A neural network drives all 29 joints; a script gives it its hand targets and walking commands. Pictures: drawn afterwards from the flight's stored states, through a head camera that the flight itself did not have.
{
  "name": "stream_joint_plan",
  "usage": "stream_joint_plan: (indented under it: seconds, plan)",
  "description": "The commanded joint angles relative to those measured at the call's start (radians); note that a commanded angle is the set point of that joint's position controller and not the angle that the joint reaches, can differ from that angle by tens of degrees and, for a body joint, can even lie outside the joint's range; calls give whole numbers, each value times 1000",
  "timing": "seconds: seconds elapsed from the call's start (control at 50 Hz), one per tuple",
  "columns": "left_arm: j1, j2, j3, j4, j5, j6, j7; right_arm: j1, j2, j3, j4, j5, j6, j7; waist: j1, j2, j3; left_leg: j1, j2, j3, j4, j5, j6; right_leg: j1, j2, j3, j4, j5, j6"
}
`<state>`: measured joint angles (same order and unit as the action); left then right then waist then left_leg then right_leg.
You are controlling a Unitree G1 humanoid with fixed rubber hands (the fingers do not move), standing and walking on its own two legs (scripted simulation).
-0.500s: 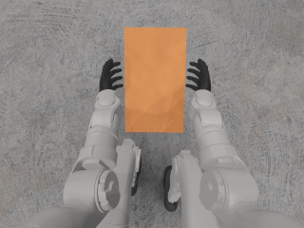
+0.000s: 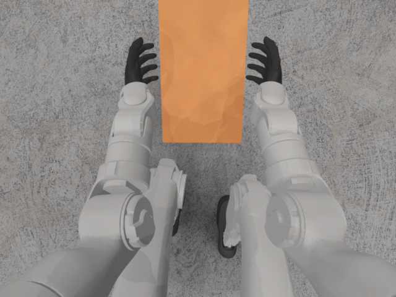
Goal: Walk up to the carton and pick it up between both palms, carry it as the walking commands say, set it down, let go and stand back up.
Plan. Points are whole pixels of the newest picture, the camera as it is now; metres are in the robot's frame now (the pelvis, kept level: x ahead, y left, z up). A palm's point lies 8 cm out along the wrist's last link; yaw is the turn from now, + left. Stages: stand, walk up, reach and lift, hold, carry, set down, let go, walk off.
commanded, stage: set down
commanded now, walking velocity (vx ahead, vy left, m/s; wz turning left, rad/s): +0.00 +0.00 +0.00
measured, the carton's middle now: (202, 73) +0.52 +0.07 -0.19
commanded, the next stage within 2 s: none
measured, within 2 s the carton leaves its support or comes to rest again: neither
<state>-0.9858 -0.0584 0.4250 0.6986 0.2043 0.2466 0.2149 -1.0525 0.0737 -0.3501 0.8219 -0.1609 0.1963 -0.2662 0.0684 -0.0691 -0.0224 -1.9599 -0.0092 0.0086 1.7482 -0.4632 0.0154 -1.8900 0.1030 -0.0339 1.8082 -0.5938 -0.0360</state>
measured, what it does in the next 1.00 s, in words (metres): lowers itself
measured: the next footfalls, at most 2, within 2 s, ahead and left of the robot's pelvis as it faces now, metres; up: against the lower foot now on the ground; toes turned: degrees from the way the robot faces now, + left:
none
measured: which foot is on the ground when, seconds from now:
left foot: down 0.00-1.00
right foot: down 0.00-1.00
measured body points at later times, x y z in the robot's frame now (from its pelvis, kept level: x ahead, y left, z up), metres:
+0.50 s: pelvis -0.01 +0.00 -0.05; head +0.32 +0.04 +0.25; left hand +0.49 +0.20 -0.19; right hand +0.53 -0.06 -0.18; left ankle +0.12 +0.11 -0.46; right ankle +0.08 -0.09 -0.46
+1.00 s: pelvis -0.01 +0.01 -0.10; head +0.35 +0.04 +0.16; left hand +0.52 +0.21 -0.26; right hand +0.55 -0.05 -0.27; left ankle +0.12 +0.11 -0.46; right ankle +0.08 -0.09 -0.46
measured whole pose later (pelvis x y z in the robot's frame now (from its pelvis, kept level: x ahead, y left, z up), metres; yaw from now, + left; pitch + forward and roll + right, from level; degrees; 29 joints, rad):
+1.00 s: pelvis -0.01 +0.01 -0.10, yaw -1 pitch +38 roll -1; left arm -1.34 0.14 0.36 0.85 0.10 0.27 0.13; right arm -1.41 -0.12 -0.24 0.98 -0.04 0.21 -0.22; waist 0.11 -0.05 0.29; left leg -2.24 -0.02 0.02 2.08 -0.50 0.02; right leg -2.17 0.12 -0.04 2.15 -0.65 -0.02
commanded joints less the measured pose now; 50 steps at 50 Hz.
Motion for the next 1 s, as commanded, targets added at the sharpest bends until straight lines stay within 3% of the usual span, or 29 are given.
stream_joint_plan:
  seconds: [0.0,0.84,0.98]
  plan:
    - [-681,-887,-506,-28,-110,-44,-276,-634,935,452,-19,87,-27,272,56,36,-1066,735,-146,-17,-87,288,-34,323,127,64,-173,234,41]
    - [-964,-712,-482,-10,-202,-29,-342,-951,758,459,10,204,-23,311,87,24,-1023,621,-115,5,209,381,-34,127,112,33,132,247,36]
    - [-961,-720,-457,57,-237,-36,-360,-992,709,445,23,209,-40,315,64,11,-912,551,-111,-3,260,389,-31,93,109,34,172,256,28]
